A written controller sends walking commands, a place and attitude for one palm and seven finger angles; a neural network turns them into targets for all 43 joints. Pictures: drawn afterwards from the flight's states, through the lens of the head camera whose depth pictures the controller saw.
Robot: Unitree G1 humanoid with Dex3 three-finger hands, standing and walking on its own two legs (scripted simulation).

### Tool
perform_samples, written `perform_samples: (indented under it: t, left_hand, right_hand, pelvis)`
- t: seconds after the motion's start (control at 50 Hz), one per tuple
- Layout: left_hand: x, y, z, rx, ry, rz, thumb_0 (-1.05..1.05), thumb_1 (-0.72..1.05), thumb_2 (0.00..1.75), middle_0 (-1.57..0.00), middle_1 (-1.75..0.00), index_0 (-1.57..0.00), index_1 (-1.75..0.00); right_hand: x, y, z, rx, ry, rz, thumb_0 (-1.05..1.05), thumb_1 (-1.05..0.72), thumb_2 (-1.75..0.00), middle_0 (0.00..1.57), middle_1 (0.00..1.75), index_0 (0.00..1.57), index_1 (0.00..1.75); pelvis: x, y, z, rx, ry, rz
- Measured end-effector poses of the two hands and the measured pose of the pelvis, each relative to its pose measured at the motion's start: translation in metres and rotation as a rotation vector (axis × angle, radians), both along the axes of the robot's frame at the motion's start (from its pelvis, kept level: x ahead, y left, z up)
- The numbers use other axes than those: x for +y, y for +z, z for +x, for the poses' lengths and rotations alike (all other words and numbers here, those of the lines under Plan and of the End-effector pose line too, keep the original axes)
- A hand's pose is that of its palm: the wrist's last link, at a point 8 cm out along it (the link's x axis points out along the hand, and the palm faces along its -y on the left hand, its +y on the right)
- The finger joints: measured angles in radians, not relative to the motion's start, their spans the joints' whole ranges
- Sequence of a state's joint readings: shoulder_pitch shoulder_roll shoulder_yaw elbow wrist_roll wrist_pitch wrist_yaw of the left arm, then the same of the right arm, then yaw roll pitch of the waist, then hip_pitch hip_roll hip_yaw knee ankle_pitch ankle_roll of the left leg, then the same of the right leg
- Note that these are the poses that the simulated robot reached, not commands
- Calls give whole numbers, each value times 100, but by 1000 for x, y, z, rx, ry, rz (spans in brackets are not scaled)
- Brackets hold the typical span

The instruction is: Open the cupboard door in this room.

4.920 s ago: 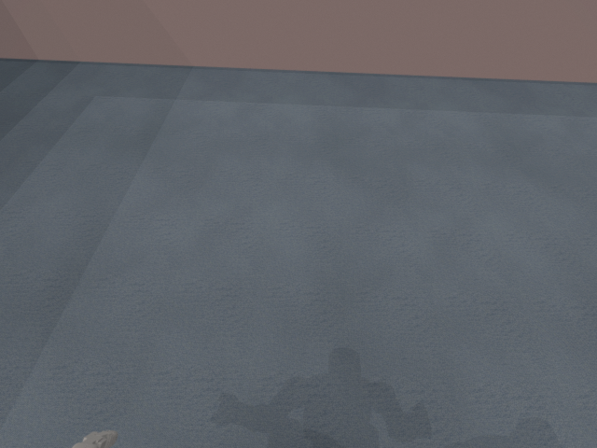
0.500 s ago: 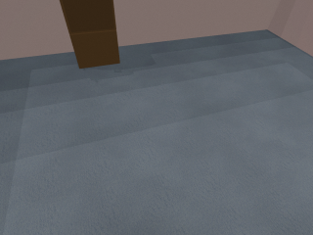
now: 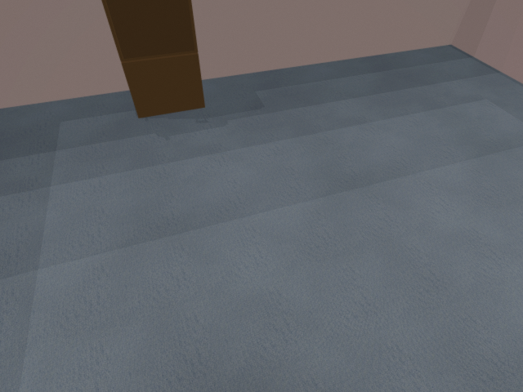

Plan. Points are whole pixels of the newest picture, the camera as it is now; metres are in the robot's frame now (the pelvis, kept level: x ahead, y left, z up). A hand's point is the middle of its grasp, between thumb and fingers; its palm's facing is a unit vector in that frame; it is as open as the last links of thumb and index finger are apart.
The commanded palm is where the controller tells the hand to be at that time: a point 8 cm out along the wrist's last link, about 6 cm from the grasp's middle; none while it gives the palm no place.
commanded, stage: stand and wait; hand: left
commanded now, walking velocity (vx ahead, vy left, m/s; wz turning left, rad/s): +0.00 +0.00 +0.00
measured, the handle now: out of the picture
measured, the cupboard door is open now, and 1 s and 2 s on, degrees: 0 0 0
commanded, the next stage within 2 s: turn or walk to find it in 0.20 s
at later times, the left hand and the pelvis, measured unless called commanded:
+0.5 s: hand out of the picture +0.01 +0.18 -0.19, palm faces +0.13 -0.97 -0.21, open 7.4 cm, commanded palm none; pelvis +0.00 +0.00 -0.01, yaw +4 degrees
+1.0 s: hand out of the picture +0.02 +0.17 -0.14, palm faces +0.32 -0.90 -0.30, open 7.4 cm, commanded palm none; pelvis +0.00 -0.05 +0.00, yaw +20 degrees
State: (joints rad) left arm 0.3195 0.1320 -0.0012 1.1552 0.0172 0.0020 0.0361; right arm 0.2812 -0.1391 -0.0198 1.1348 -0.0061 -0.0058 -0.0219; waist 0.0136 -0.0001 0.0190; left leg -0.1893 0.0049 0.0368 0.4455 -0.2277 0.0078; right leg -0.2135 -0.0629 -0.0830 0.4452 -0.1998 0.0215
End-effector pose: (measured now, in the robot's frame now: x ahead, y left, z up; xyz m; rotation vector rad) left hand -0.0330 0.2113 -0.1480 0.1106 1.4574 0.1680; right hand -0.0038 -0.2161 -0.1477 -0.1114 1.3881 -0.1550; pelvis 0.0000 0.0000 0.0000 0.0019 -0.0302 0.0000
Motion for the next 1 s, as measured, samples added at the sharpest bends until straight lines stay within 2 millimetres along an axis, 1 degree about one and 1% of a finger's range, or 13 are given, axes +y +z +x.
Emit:
perform_samples:
  t: [0.12,0.22,0.36,0.46,0.58,0.62,0.66,0.7,0.76,0.82,0.88,0.94,1.0]
  left_hand:
    - [-8,-1,13,-30,-12,-13,0,91,90,-20,-30,-20,-30]
    - [-10,0,22,-49,-22,-11,0,91,90,-20,-30,-20,-30]
    - [-2,0,28,-67,9,18,1,91,90,-20,-30,-20,-30]
    - [9,-4,30,-93,51,41,0,91,90,-20,-30,-20,-30]
    - [31,-12,40,-124,77,59,0,90,90,-20,-30,-20,-30]
    - [37,-10,47,-140,79,74,1,91,90,-20,-30,-20,-30]
    - [40,-3,56,-172,86,92,1,91,90,-20,-30,-20,-30]
    - [40,7,66,-217,97,109,1,91,90,-20,-30,-20,-30]
    - [35,21,80,-293,116,132,1,91,90,-20,-30,-20,-30]
    - [27,29,85,-359,132,164,0,91,90,-20,-30,-20,-30]
    - [16,36,73,-363,150,187,0,91,90,-20,-30,-20,-30]
    - [6,40,53,-321,182,190,0,90,90,-20,-30,-20,-30]
    - [-3,39,30,-269,220,183,0,90,90,-21,-30,-20,-30]
  right_hand:
    - [-1,1,-2,2,-4,2,0,-91,-90,20,30,19,30]
    - [-1,1,-7,14,-12,10,0,-91,-90,20,30,19,30]
    - [-1,-4,-14,53,1,23,0,-91,-90,20,30,19,30]
    - [-7,-8,-7,70,38,10,0,-91,-90,20,30,19,30]
    - [-15,-6,18,15,79,-38,0,-91,-90,20,30,19,30]
    - [-17,-3,29,-14,96,-48,0,-91,-90,20,30,19,30]
    - [-21,0,40,-36,121,-53,0,-91,-90,20,30,19,30]
    - [-27,3,50,-48,153,-54,0,-91,-90,20,30,20,30]
    - [-39,3,67,-63,203,-54,0,-90,-90,20,30,20,30]
    - [-55,-5,86,-87,240,-45,0,-90,-90,20,30,20,30]
    - [-66,-6,107,-112,270,-42,0,-90,-90,20,30,20,30]
    - [-70,0,129,-135,300,-36,0,-91,-90,20,30,19,30]
    - [-69,3,146,-144,339,-31,0,-91,-90,20,30,19,30]
  pelvis:
    - [-3,1,1,-2,-3,0]
    - [-6,1,2,-2,-6,0]
    - [-9,-3,1,8,27,-3]
    - [-7,-9,-2,26,65,-14]
    - [0,-17,-4,42,102,-16]
    - [-2,-16,-5,50,122,-16]
    - [-5,-12,-6,57,150,-19]
    - [-10,-9,-7,63,180,-24]
    - [-20,-6,-7,68,223,-24]
    - [-33,-11,-6,69,257,-5]
    - [-42,-9,-5,49,289,4]
    - [-46,-3,-3,40,318,25]
    - [-49,0,-1,36,352,35]
